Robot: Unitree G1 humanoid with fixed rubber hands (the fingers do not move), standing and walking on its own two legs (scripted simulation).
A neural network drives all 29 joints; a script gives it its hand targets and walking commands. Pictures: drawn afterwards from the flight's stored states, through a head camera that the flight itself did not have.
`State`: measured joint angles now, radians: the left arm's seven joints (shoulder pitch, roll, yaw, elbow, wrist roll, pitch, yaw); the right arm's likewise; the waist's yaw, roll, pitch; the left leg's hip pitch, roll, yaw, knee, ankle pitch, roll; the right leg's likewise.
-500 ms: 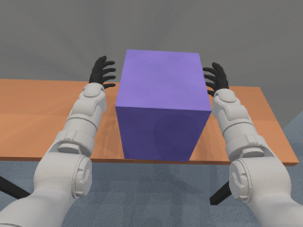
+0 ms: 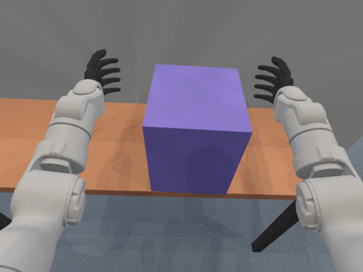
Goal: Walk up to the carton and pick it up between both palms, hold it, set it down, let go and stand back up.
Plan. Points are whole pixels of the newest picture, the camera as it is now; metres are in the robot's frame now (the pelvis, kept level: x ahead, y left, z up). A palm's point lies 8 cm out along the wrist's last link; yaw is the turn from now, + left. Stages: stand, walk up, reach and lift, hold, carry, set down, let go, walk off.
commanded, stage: set down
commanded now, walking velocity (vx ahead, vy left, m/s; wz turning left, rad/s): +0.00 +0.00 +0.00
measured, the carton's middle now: (192, 132) +0.44 +0.01 +0.06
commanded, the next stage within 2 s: let go in 1.84 s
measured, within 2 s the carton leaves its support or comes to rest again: neither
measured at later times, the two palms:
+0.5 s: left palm (81, 88) +0.40 +0.23 +0.21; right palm (292, 94) +0.42 -0.17 +0.22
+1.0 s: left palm (85, 153) +0.32 +0.22 +0.12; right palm (290, 162) +0.34 -0.19 +0.11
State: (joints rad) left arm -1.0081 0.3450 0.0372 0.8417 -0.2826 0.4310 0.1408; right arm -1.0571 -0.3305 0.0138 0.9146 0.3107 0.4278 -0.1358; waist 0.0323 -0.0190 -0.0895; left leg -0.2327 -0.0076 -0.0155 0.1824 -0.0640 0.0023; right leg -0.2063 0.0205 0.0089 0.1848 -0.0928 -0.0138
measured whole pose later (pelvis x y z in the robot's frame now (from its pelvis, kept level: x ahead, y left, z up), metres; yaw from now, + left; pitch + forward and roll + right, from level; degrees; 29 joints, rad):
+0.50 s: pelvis -0.02 +0.00 +0.00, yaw +0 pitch +3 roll +0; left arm -0.96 0.38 0.04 0.71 -0.28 0.58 0.08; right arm -1.01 -0.36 0.00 0.78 0.31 0.57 -0.08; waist 0.04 -0.01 -0.08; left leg -0.17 0.00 -0.02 0.17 -0.05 0.00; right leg -0.14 0.03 0.01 0.16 -0.07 -0.02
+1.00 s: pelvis -0.02 +0.00 +0.00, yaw +0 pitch -1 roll +0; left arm -0.39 0.24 0.10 0.24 -0.19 0.49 0.08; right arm -0.44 -0.26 -0.08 0.32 0.19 0.47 -0.03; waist 0.02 0.01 -0.01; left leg -0.11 -0.01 -0.03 0.16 -0.04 0.01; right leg -0.07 0.02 0.01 0.15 -0.07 -0.01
